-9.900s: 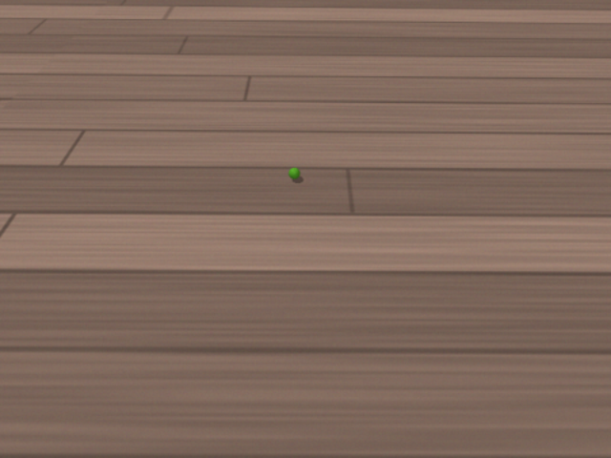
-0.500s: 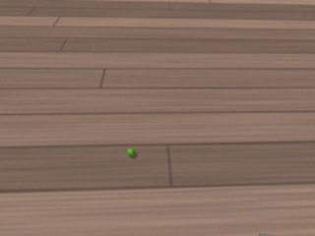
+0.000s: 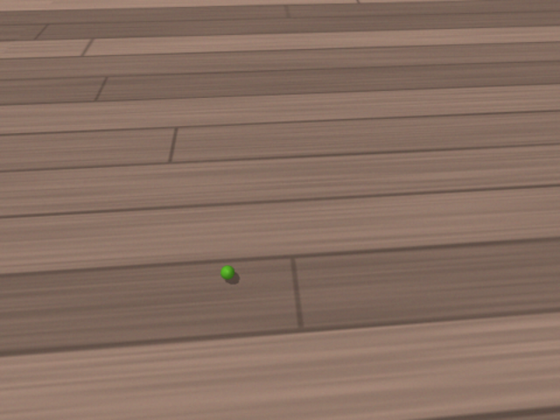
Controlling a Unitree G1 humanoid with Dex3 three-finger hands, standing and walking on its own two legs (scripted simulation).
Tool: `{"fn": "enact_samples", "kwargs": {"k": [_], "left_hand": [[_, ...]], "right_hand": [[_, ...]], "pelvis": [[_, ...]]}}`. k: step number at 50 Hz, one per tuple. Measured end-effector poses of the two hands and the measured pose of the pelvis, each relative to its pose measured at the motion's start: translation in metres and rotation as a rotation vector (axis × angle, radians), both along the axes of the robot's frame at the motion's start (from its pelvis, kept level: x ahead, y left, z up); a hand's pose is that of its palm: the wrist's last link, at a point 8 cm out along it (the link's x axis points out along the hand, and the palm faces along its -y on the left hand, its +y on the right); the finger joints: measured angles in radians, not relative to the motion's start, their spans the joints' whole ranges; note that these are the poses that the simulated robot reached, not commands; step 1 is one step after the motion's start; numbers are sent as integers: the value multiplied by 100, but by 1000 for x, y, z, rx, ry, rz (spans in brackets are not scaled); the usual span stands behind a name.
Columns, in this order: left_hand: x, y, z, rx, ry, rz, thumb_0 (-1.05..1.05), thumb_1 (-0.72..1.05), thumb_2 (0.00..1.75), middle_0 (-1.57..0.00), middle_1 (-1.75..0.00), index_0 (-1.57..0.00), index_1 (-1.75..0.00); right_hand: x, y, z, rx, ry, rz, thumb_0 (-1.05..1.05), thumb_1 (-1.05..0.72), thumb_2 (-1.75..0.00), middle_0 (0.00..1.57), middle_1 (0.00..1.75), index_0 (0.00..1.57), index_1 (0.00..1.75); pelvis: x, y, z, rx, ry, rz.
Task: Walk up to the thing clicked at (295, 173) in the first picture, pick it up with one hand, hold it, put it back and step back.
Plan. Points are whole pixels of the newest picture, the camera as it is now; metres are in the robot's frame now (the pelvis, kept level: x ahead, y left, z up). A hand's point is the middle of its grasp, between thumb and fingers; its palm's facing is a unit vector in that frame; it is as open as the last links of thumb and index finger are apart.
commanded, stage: stand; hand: left
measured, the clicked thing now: (227, 272) +0.77 +0.23 -0.75
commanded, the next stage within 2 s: walk up in 0.48 s
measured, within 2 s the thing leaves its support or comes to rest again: neither
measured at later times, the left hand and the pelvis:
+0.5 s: hand out of the picture +0.07 +0.25 -0.16, palm faces -0.02 -0.94 -0.33, open 7.4 cm; pelvis -0.01 +0.00 +0.00, yaw +0 degrees
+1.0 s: hand out of the picture +0.15 +0.31 -0.16, palm faces -0.07 -0.94 -0.34, open 7.4 cm; pelvis +0.10 +0.03 -0.01, yaw -1 degrees
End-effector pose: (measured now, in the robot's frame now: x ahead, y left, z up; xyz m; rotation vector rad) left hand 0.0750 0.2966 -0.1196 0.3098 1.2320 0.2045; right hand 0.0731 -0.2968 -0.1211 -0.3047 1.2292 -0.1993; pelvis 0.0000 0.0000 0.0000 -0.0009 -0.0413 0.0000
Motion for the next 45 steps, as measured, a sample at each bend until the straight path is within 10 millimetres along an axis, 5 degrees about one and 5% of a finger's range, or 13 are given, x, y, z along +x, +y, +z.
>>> {"fn": "enact_samples", "kwargs": {"k": [27, 32, 37, 41, 45], "left_hand": [[-16, -2, 0, -17, -6, 4, 0, 91, 90, -21, -30, -20, -30], [-28, 16, 0, 6, -34, 41, 0, 90, 89, -21, -30, -20, -30], [-40, 47, -8, 18, 40, 72, 0, 90, 89, -21, -30, -20, -30], [-24, 66, -19, 26, 90, 53, 0, 91, 90, -20, -30, -20, -30], [13, 67, -13, 15, 58, 12, 1, 91, 90, -20, -30, -20, -30]], "right_hand": [[-23, -7, 2, 5, 9, -2, 0, -90, -89, 20, 30, 20, 30], [-10, -14, 2, -25, 18, 29, 0, -90, -89, 21, 30, 20, 30], [24, -5, 10, -58, -25, 57, 0, -90, -89, 20, 30, 20, 30], [41, 4, 13, -84, -89, 37, 0, -90, -89, 20, 30, 20, 30], [45, 12, 21, -77, -83, 12, 0, -90, -89, 20, 30, 20, 30]], "pelvis": [[-5, -4, 0, -1, 1, -2], [8, 2, -7, -12, 0, 15], [31, 21, -13, -25, -10, 28], [50, 34, -21, 5, -18, 12], [71, 36, -14, 11, -22, -1]]}}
